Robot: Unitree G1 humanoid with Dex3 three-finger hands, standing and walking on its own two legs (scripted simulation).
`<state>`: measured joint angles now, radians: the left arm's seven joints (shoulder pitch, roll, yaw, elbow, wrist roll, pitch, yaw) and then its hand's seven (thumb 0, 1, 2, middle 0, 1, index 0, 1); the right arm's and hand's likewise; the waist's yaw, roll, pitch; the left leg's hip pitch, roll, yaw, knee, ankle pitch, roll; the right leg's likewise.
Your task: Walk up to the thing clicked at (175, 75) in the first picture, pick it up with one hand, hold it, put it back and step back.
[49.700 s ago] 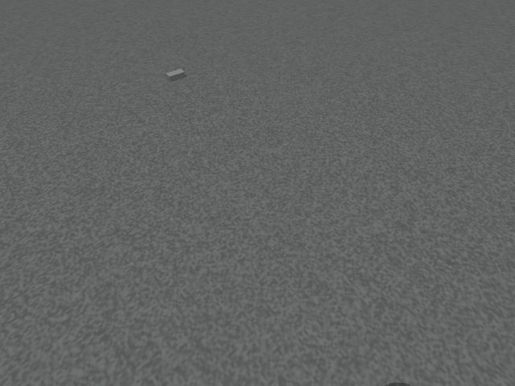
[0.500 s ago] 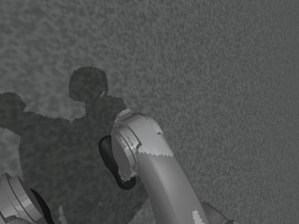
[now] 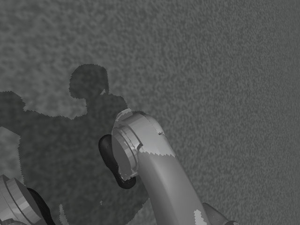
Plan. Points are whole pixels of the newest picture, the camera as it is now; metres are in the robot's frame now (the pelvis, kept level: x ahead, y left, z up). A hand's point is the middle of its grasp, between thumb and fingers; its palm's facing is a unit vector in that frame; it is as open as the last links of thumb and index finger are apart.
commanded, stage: close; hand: left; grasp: from above
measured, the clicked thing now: out of the picture +0.49 +0.38 -0.30
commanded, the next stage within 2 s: settle in 0.82 s
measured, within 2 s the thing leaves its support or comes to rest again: leaves its support in 1.24 s
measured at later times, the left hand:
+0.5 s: hand out of the picture +0.47 +0.37 -0.27, palm faces -0.34 -0.27 -0.90, open 9.3 cm
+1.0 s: hand out of the picture +0.48 +0.37 -0.26, palm faces -0.34 -0.27 -0.90, open 9.1 cm
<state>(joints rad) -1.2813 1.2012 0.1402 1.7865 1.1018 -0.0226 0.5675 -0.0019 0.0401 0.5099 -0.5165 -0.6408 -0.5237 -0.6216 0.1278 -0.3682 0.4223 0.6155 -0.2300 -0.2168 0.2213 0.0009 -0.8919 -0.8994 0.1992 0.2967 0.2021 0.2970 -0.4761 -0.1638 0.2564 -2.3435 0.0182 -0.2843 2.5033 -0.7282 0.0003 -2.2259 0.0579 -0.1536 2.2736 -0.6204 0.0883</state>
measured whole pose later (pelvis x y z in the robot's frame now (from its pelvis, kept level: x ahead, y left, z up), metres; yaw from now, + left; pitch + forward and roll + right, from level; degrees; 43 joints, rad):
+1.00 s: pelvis +0.00 +0.00 +0.00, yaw +0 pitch +30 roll -17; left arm -1.28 1.21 0.12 1.79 1.09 -0.03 0.56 -0.01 0.25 0.20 -0.76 -0.35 -0.76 -0.32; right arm 0.12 -0.36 0.43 0.62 -0.23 -0.19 0.21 0.00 -0.89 -0.90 0.20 0.30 0.20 0.30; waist -0.48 -0.16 0.26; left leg -2.35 0.02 -0.28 2.51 -0.73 0.01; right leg -2.22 0.06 -0.16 2.27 -0.62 0.09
